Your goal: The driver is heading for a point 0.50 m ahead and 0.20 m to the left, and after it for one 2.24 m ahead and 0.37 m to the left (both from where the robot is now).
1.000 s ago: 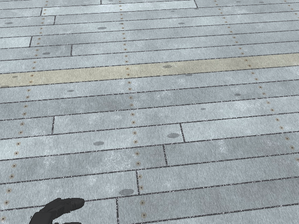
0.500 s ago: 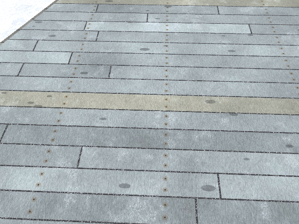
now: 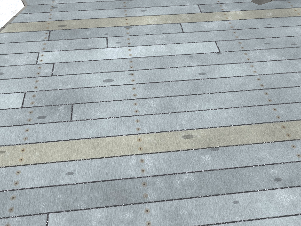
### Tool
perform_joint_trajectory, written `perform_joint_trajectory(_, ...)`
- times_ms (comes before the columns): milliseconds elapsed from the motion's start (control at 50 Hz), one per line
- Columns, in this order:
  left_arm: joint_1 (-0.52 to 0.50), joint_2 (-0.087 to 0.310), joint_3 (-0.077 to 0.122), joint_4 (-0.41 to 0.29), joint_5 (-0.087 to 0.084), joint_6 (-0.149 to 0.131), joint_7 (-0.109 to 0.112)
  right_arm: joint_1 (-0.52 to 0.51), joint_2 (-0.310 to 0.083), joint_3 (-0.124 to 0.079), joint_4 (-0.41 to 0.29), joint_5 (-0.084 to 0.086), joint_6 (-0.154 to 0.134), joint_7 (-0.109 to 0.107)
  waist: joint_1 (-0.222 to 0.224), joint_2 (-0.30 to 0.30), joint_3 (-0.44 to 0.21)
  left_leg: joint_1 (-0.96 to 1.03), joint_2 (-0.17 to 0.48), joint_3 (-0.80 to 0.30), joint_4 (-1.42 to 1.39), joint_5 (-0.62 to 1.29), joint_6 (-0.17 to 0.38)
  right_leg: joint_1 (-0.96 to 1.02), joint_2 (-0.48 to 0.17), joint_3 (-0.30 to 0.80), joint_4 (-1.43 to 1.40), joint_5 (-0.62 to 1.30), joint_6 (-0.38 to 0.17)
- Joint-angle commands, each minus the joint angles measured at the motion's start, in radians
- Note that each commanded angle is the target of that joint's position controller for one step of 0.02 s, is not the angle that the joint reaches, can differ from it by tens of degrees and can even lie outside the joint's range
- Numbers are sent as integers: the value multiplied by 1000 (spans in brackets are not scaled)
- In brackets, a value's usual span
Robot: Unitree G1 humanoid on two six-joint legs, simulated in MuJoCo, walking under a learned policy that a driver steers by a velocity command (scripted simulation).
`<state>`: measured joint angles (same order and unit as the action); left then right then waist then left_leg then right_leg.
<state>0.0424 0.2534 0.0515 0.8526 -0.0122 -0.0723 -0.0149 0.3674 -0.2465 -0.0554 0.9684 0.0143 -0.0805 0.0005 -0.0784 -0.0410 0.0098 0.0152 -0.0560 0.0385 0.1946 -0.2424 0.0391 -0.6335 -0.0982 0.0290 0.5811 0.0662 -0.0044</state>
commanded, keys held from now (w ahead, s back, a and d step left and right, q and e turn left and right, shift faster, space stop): w+q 0.64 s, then q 0.26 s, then e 0.10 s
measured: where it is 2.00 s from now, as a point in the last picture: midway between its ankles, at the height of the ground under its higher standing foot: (125, 217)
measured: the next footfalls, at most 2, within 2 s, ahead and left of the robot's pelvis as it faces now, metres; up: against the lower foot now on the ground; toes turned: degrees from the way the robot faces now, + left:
right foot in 0.10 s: +0.24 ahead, -0.14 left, +0.00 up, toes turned +1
left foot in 0.64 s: +0.47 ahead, +0.16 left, +0.00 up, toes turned +24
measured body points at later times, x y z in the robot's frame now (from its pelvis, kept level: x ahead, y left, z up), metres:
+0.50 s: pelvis +0.27 -0.03 +0.00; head +0.28 -0.02 +0.45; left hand +0.22 +0.24 -0.14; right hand +0.49 -0.24 -0.11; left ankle +0.40 +0.16 -0.69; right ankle +0.20 -0.14 -0.74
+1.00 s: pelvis +0.47 +0.08 +0.00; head +0.50 +0.12 +0.45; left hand +0.49 +0.40 -0.11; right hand +0.71 -0.12 -0.10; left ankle +0.43 +0.14 -0.74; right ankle +0.67 -0.01 -0.69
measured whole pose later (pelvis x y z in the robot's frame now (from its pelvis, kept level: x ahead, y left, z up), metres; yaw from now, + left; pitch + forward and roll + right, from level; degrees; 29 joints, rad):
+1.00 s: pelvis +0.47 +0.08 +0.00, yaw +31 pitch +2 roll +0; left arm 0.04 0.29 0.06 0.81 0.00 -0.05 0.02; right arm 0.22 -0.28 -0.08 0.75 0.00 -0.01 -0.02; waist -0.03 -0.04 0.06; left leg -0.23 -0.11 -0.09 0.39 -0.19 0.09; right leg -0.63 -0.07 0.08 0.77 -0.11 0.08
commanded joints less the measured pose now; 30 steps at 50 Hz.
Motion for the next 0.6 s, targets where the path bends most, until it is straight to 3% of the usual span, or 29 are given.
perform_joint_trajectory(20,-122,77,11,-96,-4,-27,-15,32,-171,-39,-19,10,6,-12,20,99,75,-12,305,-166,-10,261,150,11,19,12,-74,-43,-16)
perform_joint_trajectory(60,-66,110,22,-84,-4,-37,-18,14,-189,-47,-23,11,16,-15,61,120,42,2,315,-194,59,342,133,123,42,-1,-101,-110,-30)
perform_joint_trajectory(80,25,135,37,-59,-2,-41,-14,-7,-188,-46,-29,11,20,-16,114,121,-7,-17,284,-178,156,464,114,261,67,-24,-127,-128,-47)
perform_joint_trajectory(100,192,188,62,-12,4,-44,-5,-10,-154,-33,-39,2,22,-15,181,100,-124,-106,220,-141,353,481,84,515,43,-9,-101,-113,-80)
perform_joint_trajectory(120,368,269,81,12,17,-41,5,6,-91,-10,-70,-24,22,-15,227,-52,-297,-313,125,-76,688,162,40,818,-166,215,-76,-114,-134)
perform_joint_trajectory(140,383,300,84,31,18,-32,-2,138,7,13,-72,5,2,-10,156,-328,-398,-649,-6,-93,966,-355,-3,1049,-341,640,-225,-328,-269)
perform_joint_trajectory(160,341,188,56,12,12,-34,-2,77,-118,-16,-58,27,-7,-12,182,-179,-304,-734,58,-186,1079,-336,1,962,-303,614,-273,-445,-231)
perform_joint_trajectory(180,264,138,41,-1,8,-37,2,-6,-157,-30,-82,38,-10,-12,174,-120,-174,-774,102,-166,1085,-236,13,831,-275,452,-290,-420,-185)
perform_joint_trajectory(200,195,118,33,-8,13,-40,1,-39,-142,-31,-85,34,-6,-18,142,-49,-112,-728,147,-151,1056,-149,10,701,-239,348,-321,-332,-165)
perform_joint_trajectory(220,152,92,27,-7,18,-42,0,-56,-127,-37,-88,21,2,-21,120,-39,-57,-696,172,-151,1009,-92,8,605,-205,258,-358,-270,-156)
perform_joint_trajectory(240,133,86,25,-1,28,-45,1,-39,-104,-39,-90,21,13,-18,93,-75,-43,-640,196,-154,987,-54,7,542,-191,194,-387,-221,-152)
perform_joint_trajectory(260,122,81,26,3,28,-48,2,-30,-81,-38,-93,23,24,-15,80,-70,-34,-624,203,-149,969,-40,4,521,-182,144,-406,-177,-158)
perform_joint_trajectory(340,140,119,41,28,29,-52,18,-99,-66,-41,-142,13,53,-11,72,-23,24,-703,216,-150,860,79,-18,497,-184,1,-459,-61,-180)
perform_joint_trajectory(440,176,153,50,42,23,-37,35,-241,-47,-29,-195,6,43,19,113,3,56,-685,190,-70,593,279,-14,543,-153,-157,-470,-2,-150)
perform_joint_trajectory(520,240,180,60,64,5,-13,38,-357,-47,-20,-260,7,46,43,148,10,93,-717,172,-18,482,237,12,674,-193,-206,-429,56,-140)
perform_joint_trajectory(560,238,199,67,65,-4,2,38,-365,-64,-26,-285,8,49,54,130,-7,84,-681,142,18,454,156,39,728,-207,-233,-360,226,-123)
perform_joint_trajectory(600,217,230,76,56,-14,15,42,-297,-102,-46,-288,8,56,57,73,-46,18,-545,74,77,456,52,78,752,-206,-258,-206,553,-102)
Velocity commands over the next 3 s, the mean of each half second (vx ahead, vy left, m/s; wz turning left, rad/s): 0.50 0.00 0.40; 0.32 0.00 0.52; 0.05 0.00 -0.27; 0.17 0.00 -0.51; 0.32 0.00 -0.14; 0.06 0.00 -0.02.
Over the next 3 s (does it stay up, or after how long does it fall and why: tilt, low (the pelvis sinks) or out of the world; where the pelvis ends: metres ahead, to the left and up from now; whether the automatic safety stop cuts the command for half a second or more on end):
stays up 0.91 0.06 -0.01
